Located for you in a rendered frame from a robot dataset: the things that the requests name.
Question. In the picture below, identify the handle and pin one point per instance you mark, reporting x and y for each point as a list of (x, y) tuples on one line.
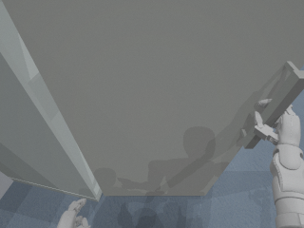
[(291, 88)]

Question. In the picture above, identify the right robot hand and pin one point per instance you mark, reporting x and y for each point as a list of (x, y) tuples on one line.
[(287, 126)]

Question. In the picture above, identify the left robot hand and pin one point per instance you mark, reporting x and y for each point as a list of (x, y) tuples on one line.
[(69, 218)]

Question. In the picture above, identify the fridge door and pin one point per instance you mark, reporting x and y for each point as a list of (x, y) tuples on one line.
[(155, 92)]

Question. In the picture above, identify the right robot forearm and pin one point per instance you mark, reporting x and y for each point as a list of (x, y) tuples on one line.
[(287, 168)]

